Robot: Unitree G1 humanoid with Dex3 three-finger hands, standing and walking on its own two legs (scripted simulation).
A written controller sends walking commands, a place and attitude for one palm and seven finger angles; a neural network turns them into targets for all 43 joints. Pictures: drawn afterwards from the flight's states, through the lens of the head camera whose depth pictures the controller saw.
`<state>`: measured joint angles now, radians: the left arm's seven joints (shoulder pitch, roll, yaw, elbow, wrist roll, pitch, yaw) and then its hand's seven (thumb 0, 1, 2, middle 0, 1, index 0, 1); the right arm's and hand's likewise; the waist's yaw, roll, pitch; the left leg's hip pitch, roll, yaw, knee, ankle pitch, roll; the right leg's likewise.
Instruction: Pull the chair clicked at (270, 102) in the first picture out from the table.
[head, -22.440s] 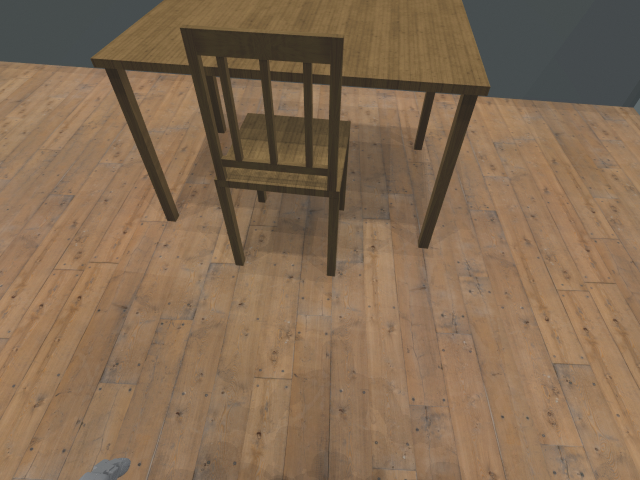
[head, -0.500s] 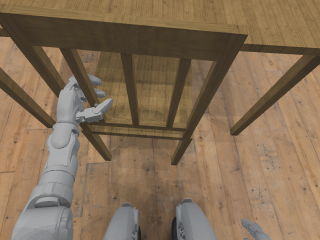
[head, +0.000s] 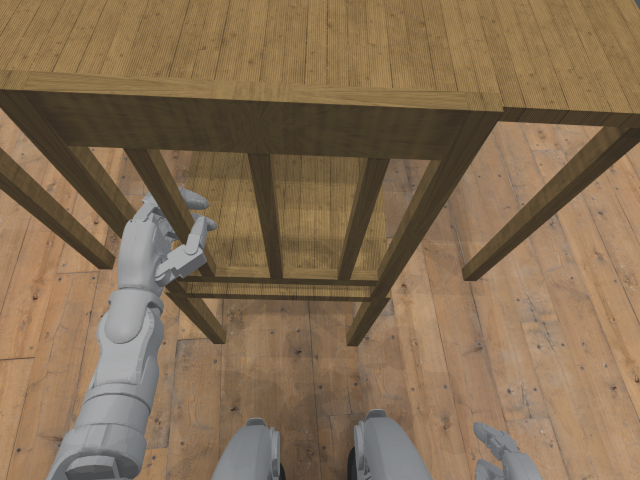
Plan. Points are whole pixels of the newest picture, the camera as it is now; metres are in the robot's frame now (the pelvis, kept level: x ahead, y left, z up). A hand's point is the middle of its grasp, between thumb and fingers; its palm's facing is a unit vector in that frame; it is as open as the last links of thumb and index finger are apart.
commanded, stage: hook a spindle and tug to test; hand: left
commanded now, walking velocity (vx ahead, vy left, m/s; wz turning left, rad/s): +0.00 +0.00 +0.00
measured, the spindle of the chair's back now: (270, 227) +0.42 +0.06 +0.01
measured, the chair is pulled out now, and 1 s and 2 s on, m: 0.01 0.10 0.21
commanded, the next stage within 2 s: step backward, pulling the chair out in 0.24 s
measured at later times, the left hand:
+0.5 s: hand (197, 271) +0.35 +0.14 +0.02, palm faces +0.04 -0.99 -0.15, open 5.4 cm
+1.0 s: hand (212, 326) +0.29 +0.12 +0.03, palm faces +0.04 -0.99 -0.15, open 5.2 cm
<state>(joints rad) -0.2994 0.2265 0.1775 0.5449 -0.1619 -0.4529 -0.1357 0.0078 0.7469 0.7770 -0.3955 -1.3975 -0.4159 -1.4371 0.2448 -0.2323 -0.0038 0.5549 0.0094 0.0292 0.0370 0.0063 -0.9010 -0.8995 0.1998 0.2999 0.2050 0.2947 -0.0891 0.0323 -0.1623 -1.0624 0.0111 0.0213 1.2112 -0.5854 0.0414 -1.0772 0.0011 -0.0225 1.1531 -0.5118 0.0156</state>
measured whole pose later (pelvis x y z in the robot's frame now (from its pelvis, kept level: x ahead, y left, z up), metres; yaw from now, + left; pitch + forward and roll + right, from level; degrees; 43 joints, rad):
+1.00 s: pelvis -0.04 -0.02 +0.09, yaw -2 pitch +4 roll +0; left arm -0.27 0.17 0.05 0.84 -0.09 -0.24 0.09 0.05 0.72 0.78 -0.32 -1.18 -0.49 -1.45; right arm 0.24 -0.21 -0.01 0.64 0.05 0.13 -0.11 0.01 -0.90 -0.90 0.20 0.30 0.21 0.29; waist -0.05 0.02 0.08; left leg -0.41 0.02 0.09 0.63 -0.29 0.02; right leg -0.46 0.02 0.03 0.61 -0.21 0.00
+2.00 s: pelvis -0.16 -0.01 +0.08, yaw -1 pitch +2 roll +1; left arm -0.32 0.13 0.04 0.84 -0.08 -0.23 0.10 0.05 0.72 0.80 -0.28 -1.25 -0.49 -1.45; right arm 0.22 -0.21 -0.03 0.71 0.03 0.02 -0.08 0.01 -0.90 -0.90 0.20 0.30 0.20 0.29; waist -0.04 0.03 0.14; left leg -0.35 0.07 0.03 0.70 -0.34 -0.06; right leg -0.48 -0.01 -0.03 0.62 -0.18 -0.02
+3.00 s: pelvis -0.38 -0.02 +0.10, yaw -4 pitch +2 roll +2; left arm -0.34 0.12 0.12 0.87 -0.08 -0.27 0.13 0.03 0.73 0.79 -0.23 -1.21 -0.49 -1.45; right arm 0.13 -0.21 -0.02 0.74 0.02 0.02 -0.08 0.01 -0.90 -0.90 0.20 0.30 0.21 0.30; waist -0.04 0.01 0.18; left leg -0.48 0.02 -0.04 0.89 -0.45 -0.05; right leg -0.37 -0.01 -0.04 0.53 -0.19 -0.05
